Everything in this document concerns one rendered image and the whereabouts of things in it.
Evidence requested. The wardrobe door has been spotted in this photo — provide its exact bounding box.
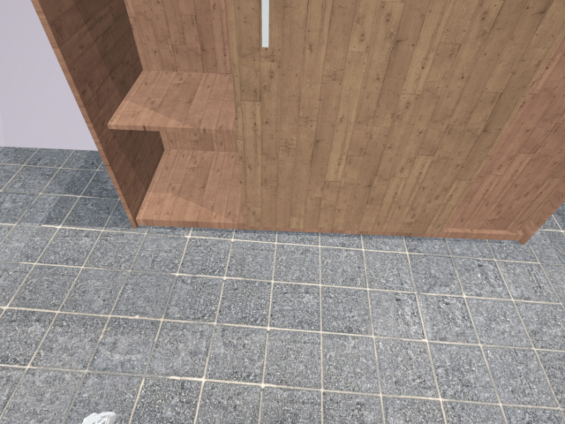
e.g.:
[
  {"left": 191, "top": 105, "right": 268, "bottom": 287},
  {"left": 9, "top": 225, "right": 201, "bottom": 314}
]
[
  {"left": 227, "top": 0, "right": 565, "bottom": 234},
  {"left": 446, "top": 34, "right": 565, "bottom": 231}
]

